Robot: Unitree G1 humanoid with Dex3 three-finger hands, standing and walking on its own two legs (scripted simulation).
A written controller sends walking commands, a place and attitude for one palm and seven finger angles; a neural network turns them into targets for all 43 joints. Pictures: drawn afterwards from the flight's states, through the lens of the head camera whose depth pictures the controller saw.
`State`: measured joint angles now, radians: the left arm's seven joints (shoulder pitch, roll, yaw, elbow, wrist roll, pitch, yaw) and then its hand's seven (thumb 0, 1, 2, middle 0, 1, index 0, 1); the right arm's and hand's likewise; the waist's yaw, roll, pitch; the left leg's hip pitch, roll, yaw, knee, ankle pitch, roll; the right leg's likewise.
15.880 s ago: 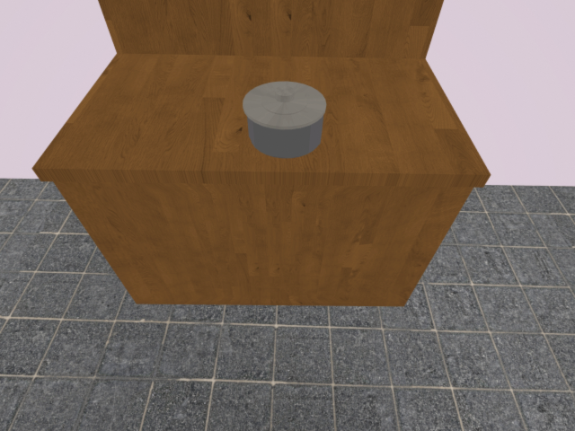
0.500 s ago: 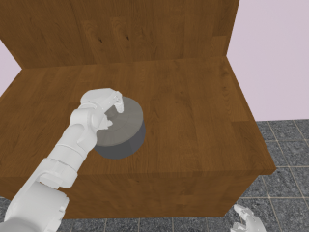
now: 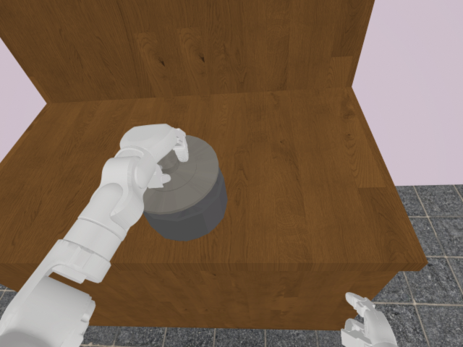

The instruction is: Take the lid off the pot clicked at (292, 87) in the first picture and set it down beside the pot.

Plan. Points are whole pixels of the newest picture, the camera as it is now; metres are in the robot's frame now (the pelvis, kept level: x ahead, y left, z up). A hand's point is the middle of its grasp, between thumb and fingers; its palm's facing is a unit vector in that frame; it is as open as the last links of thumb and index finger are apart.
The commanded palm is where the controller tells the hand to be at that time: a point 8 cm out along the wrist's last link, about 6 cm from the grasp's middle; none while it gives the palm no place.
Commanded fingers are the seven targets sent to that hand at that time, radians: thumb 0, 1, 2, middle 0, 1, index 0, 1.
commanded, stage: lift the lid straight up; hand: left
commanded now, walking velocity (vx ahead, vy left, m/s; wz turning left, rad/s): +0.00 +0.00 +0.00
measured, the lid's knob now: (167, 162) +0.43 +0.15 +0.09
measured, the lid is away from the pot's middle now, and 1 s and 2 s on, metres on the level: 0.01 0.02 0.05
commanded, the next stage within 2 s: move the lid sideways beside the pot in 1.44 s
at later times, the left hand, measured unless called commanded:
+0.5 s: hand (161, 150) +0.40 +0.14 +0.15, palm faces -0.19 -0.05 -0.98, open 7.4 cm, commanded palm +0.38 +0.14 +0.23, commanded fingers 0.00 0.62 1.04 -0.95 -1.01 -0.93 -0.99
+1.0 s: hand (159, 130) +0.40 +0.13 +0.19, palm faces -0.13 -0.04 -0.99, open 7.4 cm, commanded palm +0.38 +0.14 +0.27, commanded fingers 0.00 0.62 1.04 -0.95 -1.01 -0.93 -0.99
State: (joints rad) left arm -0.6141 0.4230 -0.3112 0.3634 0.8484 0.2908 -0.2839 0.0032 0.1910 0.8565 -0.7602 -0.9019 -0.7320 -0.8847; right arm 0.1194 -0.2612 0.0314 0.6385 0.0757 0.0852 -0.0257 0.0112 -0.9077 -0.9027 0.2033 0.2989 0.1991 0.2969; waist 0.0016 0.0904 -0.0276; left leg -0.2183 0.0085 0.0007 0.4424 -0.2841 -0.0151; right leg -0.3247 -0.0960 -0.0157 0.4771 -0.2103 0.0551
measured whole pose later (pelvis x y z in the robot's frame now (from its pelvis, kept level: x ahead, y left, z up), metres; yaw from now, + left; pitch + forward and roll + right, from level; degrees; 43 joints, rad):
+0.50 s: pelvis -0.01 -0.01 +0.00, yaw +0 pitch +2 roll +1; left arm -0.70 0.43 -0.33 0.31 0.85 0.35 -0.36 0.00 0.19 0.86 -0.76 -0.90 -0.73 -0.88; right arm 0.09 -0.26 0.05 0.63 0.08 0.08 -0.02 0.01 -0.91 -0.90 0.20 0.30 0.20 0.30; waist 0.01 0.10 -0.03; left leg -0.21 0.01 -0.01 0.44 -0.28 -0.02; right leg -0.32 -0.10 -0.02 0.50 -0.21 0.05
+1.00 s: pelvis -0.02 -0.01 +0.00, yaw +0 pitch +2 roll +2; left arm -0.79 0.48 -0.29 0.33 0.84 0.34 -0.40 -0.01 0.19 0.86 -0.77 -0.90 -0.73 -0.88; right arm 0.10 -0.28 0.05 0.62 0.08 0.06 -0.04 0.01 -0.91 -0.90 0.20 0.30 0.20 0.30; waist 0.01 0.10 -0.03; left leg -0.21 0.02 0.00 0.43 -0.26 -0.03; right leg -0.33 -0.09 -0.01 0.50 -0.20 0.04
